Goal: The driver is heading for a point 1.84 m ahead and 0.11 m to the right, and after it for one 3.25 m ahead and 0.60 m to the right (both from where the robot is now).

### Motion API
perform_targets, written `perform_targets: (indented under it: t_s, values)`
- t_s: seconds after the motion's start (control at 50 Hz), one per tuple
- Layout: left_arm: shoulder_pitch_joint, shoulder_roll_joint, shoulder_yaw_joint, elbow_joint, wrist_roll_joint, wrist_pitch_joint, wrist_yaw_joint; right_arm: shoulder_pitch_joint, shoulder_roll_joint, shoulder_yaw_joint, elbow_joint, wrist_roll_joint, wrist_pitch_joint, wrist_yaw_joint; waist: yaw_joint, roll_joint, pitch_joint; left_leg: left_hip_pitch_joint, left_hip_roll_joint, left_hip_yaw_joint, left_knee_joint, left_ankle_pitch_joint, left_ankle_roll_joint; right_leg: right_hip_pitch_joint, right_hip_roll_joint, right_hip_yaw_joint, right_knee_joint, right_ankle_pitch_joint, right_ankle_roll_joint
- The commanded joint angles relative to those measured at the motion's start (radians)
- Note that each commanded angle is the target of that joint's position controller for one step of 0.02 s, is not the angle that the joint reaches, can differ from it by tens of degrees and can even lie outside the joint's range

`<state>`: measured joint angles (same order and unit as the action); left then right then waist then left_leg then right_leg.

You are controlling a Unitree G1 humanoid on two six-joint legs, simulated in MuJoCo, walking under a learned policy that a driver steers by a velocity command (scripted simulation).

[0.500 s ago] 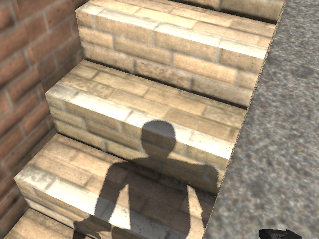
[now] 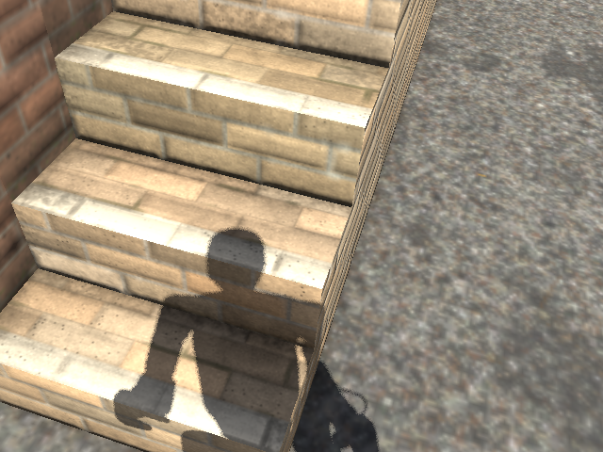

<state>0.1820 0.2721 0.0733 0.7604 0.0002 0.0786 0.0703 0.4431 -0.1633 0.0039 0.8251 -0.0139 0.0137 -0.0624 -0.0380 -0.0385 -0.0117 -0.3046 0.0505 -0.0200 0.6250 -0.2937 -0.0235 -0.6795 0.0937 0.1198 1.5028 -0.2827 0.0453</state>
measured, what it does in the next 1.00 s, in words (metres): walks backwards: right foot, then left foot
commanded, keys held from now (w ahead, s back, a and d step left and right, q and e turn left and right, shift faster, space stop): w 1.00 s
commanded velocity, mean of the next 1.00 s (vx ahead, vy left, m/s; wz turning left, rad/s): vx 0.01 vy -0.03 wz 0.00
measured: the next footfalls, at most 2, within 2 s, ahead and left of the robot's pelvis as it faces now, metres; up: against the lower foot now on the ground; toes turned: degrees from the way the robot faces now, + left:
right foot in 0.20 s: -0.07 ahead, -0.14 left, +0.00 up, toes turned -1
left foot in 0.58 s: -0.06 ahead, +0.09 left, +0.00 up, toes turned -3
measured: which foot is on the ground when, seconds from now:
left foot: down 0.00-0.18, up 0.20-0.56, down 0.58-1.00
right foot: up 0.00-0.18, down 0.20-1.00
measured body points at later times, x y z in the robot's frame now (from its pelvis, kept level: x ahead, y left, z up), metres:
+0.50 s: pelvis -0.09 -0.08 +0.01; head -0.09 -0.10 +0.46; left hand -0.01 +0.15 -0.11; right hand +0.01 -0.33 -0.13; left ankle -0.08 +0.11 -0.70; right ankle -0.11 -0.14 -0.73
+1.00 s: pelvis -0.12 -0.06 +0.01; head -0.10 -0.06 +0.46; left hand +0.00 +0.19 -0.12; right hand -0.05 -0.30 -0.13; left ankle -0.10 +0.10 -0.73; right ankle -0.11 -0.14 -0.73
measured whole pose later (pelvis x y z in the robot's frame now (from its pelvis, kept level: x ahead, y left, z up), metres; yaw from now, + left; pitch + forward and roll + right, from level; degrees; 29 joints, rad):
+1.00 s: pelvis -0.12 -0.06 +0.01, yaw -1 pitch -2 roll +1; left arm 0.14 0.21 0.04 0.92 0.00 -0.02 0.03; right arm 0.18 -0.19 -0.05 1.00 -0.01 -0.01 -0.05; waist 0.00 0.00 0.07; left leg -0.19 0.02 -0.06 0.43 -0.21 -0.05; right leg -0.20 0.04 -0.02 0.46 -0.23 -0.06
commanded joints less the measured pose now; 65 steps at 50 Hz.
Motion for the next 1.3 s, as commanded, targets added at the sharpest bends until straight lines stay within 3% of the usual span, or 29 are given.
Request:
perform_targets:
  t_s: [0.02, 0.06, 0.08, 0.12, 0.14, 0.16, 0.18, 0.2, 0.22, 0.24, 0.26, 0.28, 0.3, 0.32, 0.34, 0.38, 0.42, 0.5, 0.54, 0.58, 0.6, 0.62, 0.64, 0.66, 0.7, 0.92, 1.3]
  values:
    - [0.061, -0.019, -0.003, -0.041, 0.011, 0.009, -0.009, -0.219, -0.124, -0.033, -0.118, 0.019, -0.033, -0.039, 0.099, 0.116, -0.001, -0.098, 0.111, -0.141, -0.346, -0.045, 0.1, 0.143, -0.043, -0.069, -0.103, 0.084, 0.026]
    - [0.031, -0.044, -0.022, -0.067, 0.007, 0.008, -0.012, -0.205, -0.151, -0.043, -0.113, 0.019, -0.029, -0.055, 0.068, 0.167, -0.04, 0.003, 0.142, -0.16, -0.372, -0.05, 0.106, 0.208, -0.092, -0.091, -0.391, 0.0, 0.026]
    - [0.053, -0.035, -0.022, -0.064, 0.0, 0.009, -0.013, -0.216, -0.18, -0.052, -0.115, 0.019, -0.024, -0.058, 0.067, 0.212, -0.051, 0.005, 0.162, -0.182, -0.391, -0.091, 0.109, 0.289, -0.105, -0.106, -0.513, -0.081, 0.023]
    - [0.134, 0.026, -0.005, -0.031, -0.014, 0.009, -0.016, -0.207, -0.224, -0.071, -0.112, 0.026, -0.005, -0.053, 0.046, 0.28, -0.006, -0.025, 0.212, -0.253, -0.419, -0.184, 0.125, 0.399, -0.121, -0.145, -0.736, -0.223, -0.024]
    - [0.183, 0.044, 0.003, -0.001, -0.016, 0.006, -0.019, -0.197, -0.236, -0.078, -0.107, 0.039, 0.008, -0.05, 0.037, 0.256, 0.041, -0.048, 0.217, -0.267, -0.398, -0.217, 0.121, 0.44, -0.118, -0.173, -0.908, -0.191, -0.068]
    - [0.211, 0.029, 0.0, 0.036, -0.019, 0.002, -0.029, -0.175, -0.227, -0.079, -0.099, 0.05, 0.019, -0.047, 0.025, 0.162, 0.094, -0.062, 0.172, -0.228, -0.307, -0.258, 0.11, 0.452, -0.094, -0.184, -1.095, -0.142, -0.111]
    - [0.238, -0.006, -0.012, 0.068, -0.017, -0.005, -0.043, -0.129, -0.202, -0.076, -0.087, 0.039, 0.026, -0.038, 0.004, 0.03, 0.1, -0.119, 0.099, -0.142, -0.149, -0.247, 0.098, 0.499, -0.074, -0.15, -1.154, -0.129, -0.128]
    - [0.257, 0.016, -0.014, 0.065, -0.021, -0.008, -0.044, -0.121, -0.101, -0.054, -0.09, 0.002, 0.028, -0.021, -0.012, -0.198, 0.069, -0.316, -0.005, 0.005, 0.147, -0.252, 0.041, 0.573, -0.205, 0.032, -1.145, -0.058, -0.164]
    - [0.261, 0.142, 0.005, 0.023, 0.017, -0.033, -0.057, -0.263, -0.092, -0.056, -0.177, 0.012, 0.002, -0.026, 0.036, -0.375, 0.1, -0.409, -0.111, -0.001, 0.249, -0.3, 0.026, 0.355, -0.391, 0.356, -1.321, -0.05, -0.327]
    - [0.218, 0.148, 0.008, -0.003, 0.057, -0.066, -0.059, -0.364, -0.146, -0.072, -0.19, 0.043, -0.017, -0.032, 0.058, -0.239, 0.174, -0.419, -0.077, -0.105, 0.409, -0.256, 0.04, 0.286, -0.427, 0.461, -1.42, -0.227, -0.381]
    - [0.136, 0.11, -0.002, -0.006, 0.05, -0.085, -0.047, -0.37, -0.186, -0.084, -0.158, 0.051, -0.025, -0.03, 0.021, -0.122, 0.182, -0.407, -0.075, -0.16, 0.457, -0.145, 0.066, 0.304, -0.387, 0.363, -1.399, -0.241, -0.326]
    - [0.059, 0.106, -0.004, -0.029, 0.02, -0.091, -0.035, -0.328, -0.181, -0.085, -0.118, 0.025, -0.021, -0.028, -0.018, -0.083, 0.139, -0.395, -0.068, -0.127, 0.485, -0.076, 0.062, 0.367, -0.322, 0.256, -1.363, -0.171, -0.271]
    - [-0.022, 0.002, -0.044, -0.057, 0.029, -0.14, -0.041, -0.25, -0.151, -0.088, -0.046, 0.005, 0.004, -0.024, -0.039, 0.093, 0.107, -0.341, -0.026, -0.271, 0.415, 0.037, 0.036, 0.393, -0.36, 0.274, -1.296, 0.008, -0.188]
    - [-0.029, 0.0, -0.045, -0.049, 0.014, -0.156, -0.034, -0.2, -0.137, -0.088, -0.017, 0.004, 0.014, -0.015, -0.058, 0.066, 0.064, -0.307, -0.031, -0.258, 0.382, 0.09, 0.013, 0.449, -0.333, 0.187, -1.265, 0.18, -0.141]
    - [0.02, -0.002, -0.045, -0.02, 0.003, -0.161, -0.03, -0.183, -0.125, -0.088, 0.0, 0.008, 0.018, -0.006, -0.044, 0.007, 0.015, -0.261, -0.025, -0.227, 0.344, 0.123, -0.01, 0.495, -0.31, 0.13, -1.253, 0.268, -0.121]
    - [0.082, -0.006, -0.047, 0.018, -0.002, -0.152, -0.017, -0.239, -0.122, -0.086, -0.004, 0.016, 0.017, 0.006, -0.011, -0.04, -0.019, -0.188, 0.002, -0.146, 0.253, 0.15, -0.046, 0.533, -0.274, 0.06, -1.249, 0.296, -0.122]
    - [0.104, 0.013, -0.041, 0.027, 0.002, -0.136, -0.003, -0.327, -0.117, -0.08, -0.021, 0.023, 0.016, 0.012, 0.039, -0.059, 0.005, -0.14, 0.011, -0.098, 0.145, 0.119, -0.063, 0.534, -0.261, 0.055, -1.254, 0.274, -0.119]
    - [0.107, 0.034, -0.027, 0.034, 0.001, -0.113, -0.002, -0.344, -0.139, -0.078, -0.012, 0.035, 0.006, 0.009, 0.079, -0.089, 0.054, -0.094, 0.013, -0.062, -0.015, -0.028, -0.066, 0.57, -0.284, 0.113, -1.238, 0.228, -0.156]
    - [0.084, 0.032, -0.023, 0.036, -0.008, -0.109, -0.009, -0.316, -0.135, -0.075, 0.006, 0.031, -0.001, 0.009, 0.066, -0.073, 0.062, -0.052, 0.016, -0.051, -0.152, 0.008, -0.053, 0.585, -0.282, 0.122, -1.205, 0.286, -0.17]
    - [0.087, 0.045, -0.013, 0.046, -0.018, -0.112, -0.019, -0.26, -0.145, -0.075, 0.038, 0.015, -0.005, 0.011, 0.051, -0.033, 0.027, 0.076, 0.023, -0.06, -0.269, 0.19, -0.031, 0.568, -0.255, 0.099, -1.17, 0.393, -0.151]
    - [0.104, 0.04, -0.011, 0.048, -0.009, -0.118, -0.029, -0.237, -0.17, -0.079, 0.049, 0.009, -0.004, 0.01, 0.066, 0.002, -0.009, 0.152, 0.036, -0.07, -0.232, 0.272, -0.021, 0.541, -0.23, 0.086, -1.164, 0.416, -0.14]
    - [0.105, 0.048, -0.003, 0.047, -0.007, -0.118, -0.034, -0.228, -0.189, -0.088, 0.067, 0.019, -0.001, 0.013, 0.08, 0.043, -0.032, 0.148, 0.015, -0.052, -0.191, 0.233, -0.009, 0.549, -0.189, 0.051, -1.184, 0.401, -0.124]
    - [0.04, 0.038, -0.007, 0.042, -0.008, -0.117, -0.033, -0.229, -0.15, -0.084, 0.072, 0.021, -0.001, 0.016, 0.047, 0.043, -0.037, 0.121, 0.011, -0.051, -0.213, 0.195, -0.007, 0.569, -0.171, 0.011, -1.172, 0.338, -0.132]
    - [-0.008, 0.022, -0.011, 0.031, -0.006, -0.114, -0.032, -0.242, -0.127, -0.077, 0.075, 0.014, -0.004, 0.016, 0.042, 0.051, -0.037, 0.118, 0.013, -0.055, -0.232, 0.195, -0.008, 0.563, -0.163, -0.01, -1.164, 0.278, -0.142]
    - [-0.03, 0.012, -0.012, 0.034, 0.004, -0.105, -0.032, -0.267, -0.129, -0.077, 0.078, 0.006, -0.011, 0.014, 0.047, 0.069, -0.018, 0.121, 0.01, -0.056, -0.242, 0.204, -0.009, 0.536, -0.148, -0.027, -1.159, 0.214, -0.146]
    - [-0.056, 0.032, -0.01, 0.098, 0.002, -0.106, -0.04, -0.259, -0.135, -0.077, 0.125, 0.006, -0.028, 0.006, 0.04, 0.045, 0.039, 0.115, -0.007, -0.055, -0.252, 0.158, 0.003, 0.474, -0.136, -0.042, -1.156, 0.044, -0.129]
    - [-0.049, 0.031, -0.02, 0.206, -0.002, -0.11, -0.038, -0.245, -0.117, -0.071, 0.186, 0.006, -0.03, 0.005, 0.04, 0.038, 0.036, 0.113, -0.024, -0.045, -0.242, 0.155, 0.01, 0.467, -0.138, -0.048, -1.15, 0.058, -0.123]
